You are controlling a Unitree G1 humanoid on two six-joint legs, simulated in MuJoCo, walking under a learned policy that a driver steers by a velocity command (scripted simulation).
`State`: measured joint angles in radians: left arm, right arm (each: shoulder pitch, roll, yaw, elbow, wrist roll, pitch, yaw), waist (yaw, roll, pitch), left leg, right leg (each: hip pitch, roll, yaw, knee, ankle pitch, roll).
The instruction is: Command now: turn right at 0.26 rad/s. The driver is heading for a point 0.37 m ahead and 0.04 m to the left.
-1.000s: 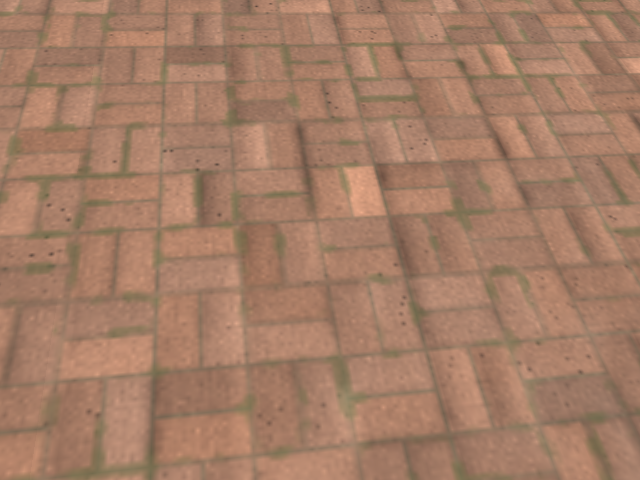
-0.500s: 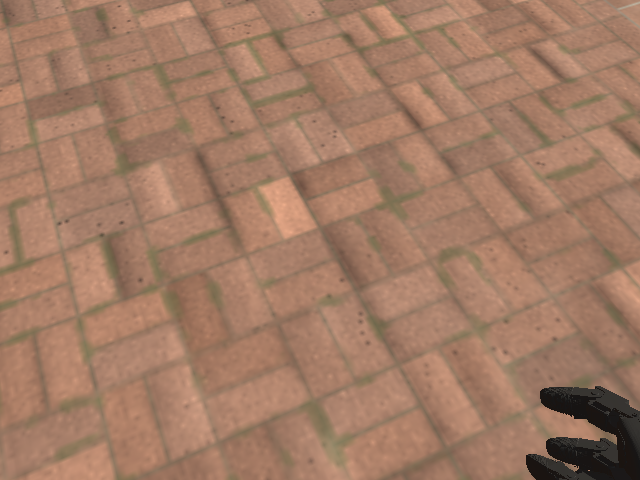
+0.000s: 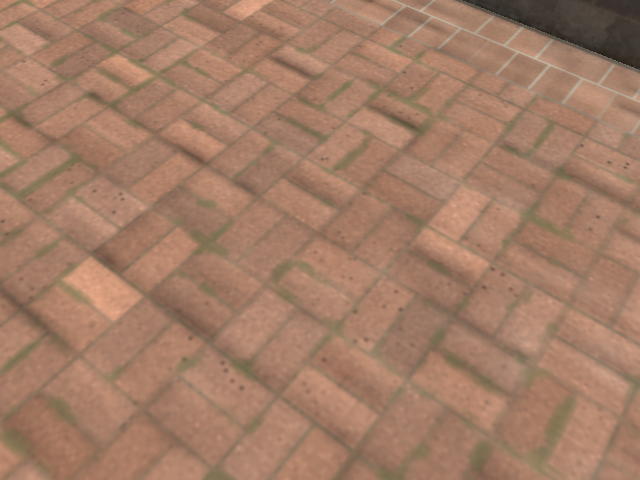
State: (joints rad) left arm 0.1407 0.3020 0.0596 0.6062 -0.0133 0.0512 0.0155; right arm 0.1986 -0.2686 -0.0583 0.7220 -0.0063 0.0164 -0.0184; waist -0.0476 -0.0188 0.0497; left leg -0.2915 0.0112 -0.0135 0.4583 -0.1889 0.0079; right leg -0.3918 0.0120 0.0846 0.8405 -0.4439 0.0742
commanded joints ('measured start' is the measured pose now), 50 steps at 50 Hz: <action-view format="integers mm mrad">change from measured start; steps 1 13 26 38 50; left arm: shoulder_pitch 13 40 -54 7 8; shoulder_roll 77 124 132 61 59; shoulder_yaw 18 19 59 24 39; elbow -51 16 1 85 8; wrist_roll -2 36 -15 -13 -10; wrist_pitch -14 -41 -33 -14 -3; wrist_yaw -3 3 21 13 -3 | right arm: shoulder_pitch -22 -50 68 -38 -92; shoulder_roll -187 -153 -136 -94 -134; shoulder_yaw -42 -10 -48 6 -40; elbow -52 -34 -108 -127 -116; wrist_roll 14 16 38 -35 -22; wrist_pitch -6 -27 32 -33 1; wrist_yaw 1 15 57 -9 -25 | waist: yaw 22 55 9 32 8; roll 233 -87 -75 125 91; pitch -140 -20 -131 -119 -60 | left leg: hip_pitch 160 -66 5 132 271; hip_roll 211 16 -2 188 303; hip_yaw -210 -15 126 -69 23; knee -85 72 147 -144 -193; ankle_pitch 297 66 -52 309 260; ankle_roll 209 -28 -4 186 258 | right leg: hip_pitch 87 218 232 -42 -221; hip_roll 16 -122 -287 -68 -144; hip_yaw -69 70 -131 -4 -81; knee -261 -461 -246 131 115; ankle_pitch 76 289 632 126 77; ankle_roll -20 -148 -187 21 48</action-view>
